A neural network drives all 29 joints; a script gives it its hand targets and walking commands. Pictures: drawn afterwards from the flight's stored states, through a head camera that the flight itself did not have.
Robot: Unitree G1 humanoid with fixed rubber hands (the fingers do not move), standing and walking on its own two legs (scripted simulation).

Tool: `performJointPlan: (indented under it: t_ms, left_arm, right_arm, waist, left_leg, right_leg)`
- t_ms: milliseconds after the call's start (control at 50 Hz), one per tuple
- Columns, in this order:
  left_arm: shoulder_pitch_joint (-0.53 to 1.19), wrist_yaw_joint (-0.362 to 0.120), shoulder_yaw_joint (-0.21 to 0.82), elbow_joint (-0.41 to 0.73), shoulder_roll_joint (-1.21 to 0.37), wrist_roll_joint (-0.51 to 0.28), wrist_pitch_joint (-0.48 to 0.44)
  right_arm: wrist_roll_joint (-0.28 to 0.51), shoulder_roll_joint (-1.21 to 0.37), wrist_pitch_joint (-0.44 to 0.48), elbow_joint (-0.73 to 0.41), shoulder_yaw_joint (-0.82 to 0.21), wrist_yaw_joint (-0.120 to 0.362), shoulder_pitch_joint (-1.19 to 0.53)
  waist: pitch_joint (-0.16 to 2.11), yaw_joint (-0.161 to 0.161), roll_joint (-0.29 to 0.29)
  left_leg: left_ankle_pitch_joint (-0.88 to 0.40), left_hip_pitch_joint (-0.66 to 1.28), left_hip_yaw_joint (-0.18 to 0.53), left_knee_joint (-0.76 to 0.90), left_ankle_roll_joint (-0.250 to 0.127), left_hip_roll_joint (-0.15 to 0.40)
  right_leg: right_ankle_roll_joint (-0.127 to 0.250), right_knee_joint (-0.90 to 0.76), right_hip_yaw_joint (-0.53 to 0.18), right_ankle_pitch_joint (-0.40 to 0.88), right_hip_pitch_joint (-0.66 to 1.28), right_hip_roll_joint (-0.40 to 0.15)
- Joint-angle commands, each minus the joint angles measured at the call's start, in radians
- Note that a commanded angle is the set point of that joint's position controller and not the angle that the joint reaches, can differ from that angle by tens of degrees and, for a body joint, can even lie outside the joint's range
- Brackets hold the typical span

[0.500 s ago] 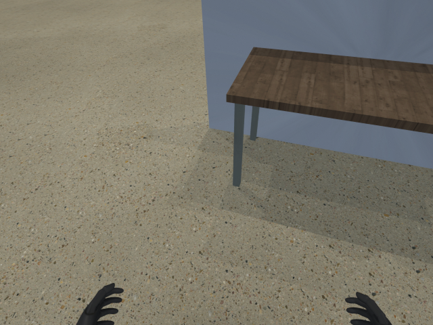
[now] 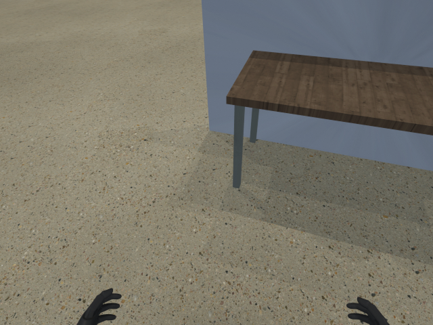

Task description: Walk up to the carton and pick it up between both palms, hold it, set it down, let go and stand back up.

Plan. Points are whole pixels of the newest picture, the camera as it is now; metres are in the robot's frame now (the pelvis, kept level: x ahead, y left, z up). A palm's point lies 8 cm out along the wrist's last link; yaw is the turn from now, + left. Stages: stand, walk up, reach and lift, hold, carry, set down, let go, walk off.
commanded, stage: stand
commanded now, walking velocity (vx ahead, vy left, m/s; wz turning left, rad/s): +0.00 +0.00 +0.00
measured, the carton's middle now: out of the picture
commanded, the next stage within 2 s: none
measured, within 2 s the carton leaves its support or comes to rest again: neither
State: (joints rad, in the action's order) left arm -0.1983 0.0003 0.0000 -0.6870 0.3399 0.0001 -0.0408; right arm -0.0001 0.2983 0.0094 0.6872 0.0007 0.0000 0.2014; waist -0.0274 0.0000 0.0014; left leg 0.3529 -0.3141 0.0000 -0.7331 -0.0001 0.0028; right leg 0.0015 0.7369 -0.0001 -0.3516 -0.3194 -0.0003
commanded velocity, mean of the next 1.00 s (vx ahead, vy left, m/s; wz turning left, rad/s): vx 0.00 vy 0.00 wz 0.00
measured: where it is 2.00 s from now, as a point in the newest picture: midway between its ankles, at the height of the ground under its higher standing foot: outside the picture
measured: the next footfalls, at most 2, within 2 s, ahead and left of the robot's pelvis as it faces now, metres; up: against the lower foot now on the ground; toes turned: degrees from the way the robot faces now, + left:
none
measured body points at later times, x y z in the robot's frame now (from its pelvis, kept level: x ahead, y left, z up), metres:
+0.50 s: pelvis +0.00 +0.00 +0.00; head -0.01 +0.00 +0.45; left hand +0.15 +0.28 -0.08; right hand +0.15 -0.27 -0.09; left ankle +0.03 +0.12 -0.71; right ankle +0.03 -0.12 -0.71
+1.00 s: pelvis +0.00 +0.00 +0.00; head -0.01 +0.00 +0.45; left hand +0.14 +0.29 -0.09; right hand +0.14 -0.27 -0.09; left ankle +0.03 +0.12 -0.71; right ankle +0.03 -0.12 -0.71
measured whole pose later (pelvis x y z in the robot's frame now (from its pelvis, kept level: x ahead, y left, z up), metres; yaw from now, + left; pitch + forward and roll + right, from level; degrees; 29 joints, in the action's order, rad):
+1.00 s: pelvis +0.00 +0.00 +0.00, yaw +0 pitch -4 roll +0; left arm -0.20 0.00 0.00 -0.73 0.34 0.00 -0.04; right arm 0.00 0.30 0.01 0.71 0.00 0.00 0.20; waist -0.03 0.00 0.00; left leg 0.35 -0.31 0.00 -0.73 0.00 0.00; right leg 0.00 0.73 0.00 -0.35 -0.32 0.00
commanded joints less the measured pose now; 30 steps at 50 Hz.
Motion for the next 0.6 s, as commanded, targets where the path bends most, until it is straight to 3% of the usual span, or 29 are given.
performJointPlan:
  t_ms: [0,580]
  left_arm:
    - [0.079,0.004,-0.085,-0.002,0.209,0.025,-0.028]
    - [0.093,0.005,-0.081,-0.032,0.210,0.021,-0.021]
  right_arm:
    - [-0.019,0.253,0.049,-0.014,0.091,-0.002,-0.081]
    - [-0.017,0.255,0.046,0.007,0.083,-0.005,-0.091]
  waist:
    - [-0.012,-0.001,-0.007]
    - [-0.020,-0.004,-0.015]
  left_leg:
    - [-0.049,-0.026,0.139,0.227,-0.072,0.086]
    - [-0.060,-0.024,0.141,0.235,-0.069,0.089]
  right_leg:
    - [0.068,-0.213,-0.132,0.071,-0.002,-0.077]
    - [0.069,-0.227,-0.139,0.078,-0.003,-0.083]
